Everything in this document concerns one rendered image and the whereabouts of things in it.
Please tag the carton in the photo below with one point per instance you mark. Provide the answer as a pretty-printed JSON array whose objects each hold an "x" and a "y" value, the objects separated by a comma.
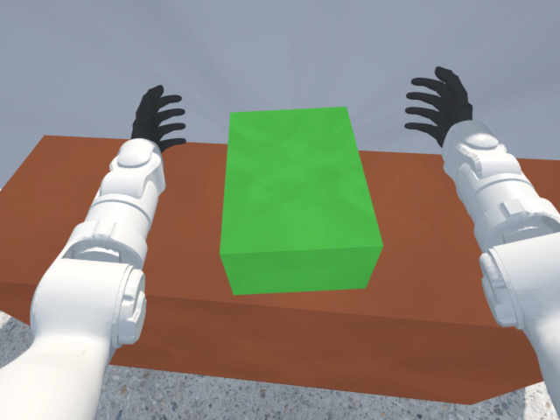
[{"x": 297, "y": 213}]

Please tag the pedestal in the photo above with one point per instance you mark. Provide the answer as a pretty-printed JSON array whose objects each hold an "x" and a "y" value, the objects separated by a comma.
[{"x": 422, "y": 328}]

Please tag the robot right forearm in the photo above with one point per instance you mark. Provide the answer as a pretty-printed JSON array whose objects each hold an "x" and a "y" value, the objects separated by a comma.
[{"x": 501, "y": 201}]

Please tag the robot left forearm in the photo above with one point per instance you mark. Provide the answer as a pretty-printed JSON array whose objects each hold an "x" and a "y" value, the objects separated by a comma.
[{"x": 120, "y": 217}]

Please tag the right robot hand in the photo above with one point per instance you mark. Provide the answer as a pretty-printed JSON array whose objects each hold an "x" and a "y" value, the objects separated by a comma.
[{"x": 453, "y": 104}]

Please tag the left robot upper arm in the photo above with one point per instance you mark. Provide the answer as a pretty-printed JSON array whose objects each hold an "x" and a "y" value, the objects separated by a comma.
[{"x": 85, "y": 311}]

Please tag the left robot hand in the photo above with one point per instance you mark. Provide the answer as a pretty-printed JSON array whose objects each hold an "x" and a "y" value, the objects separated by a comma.
[{"x": 148, "y": 118}]

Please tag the right robot upper arm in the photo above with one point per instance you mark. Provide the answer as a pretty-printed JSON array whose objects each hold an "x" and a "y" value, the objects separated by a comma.
[{"x": 521, "y": 281}]

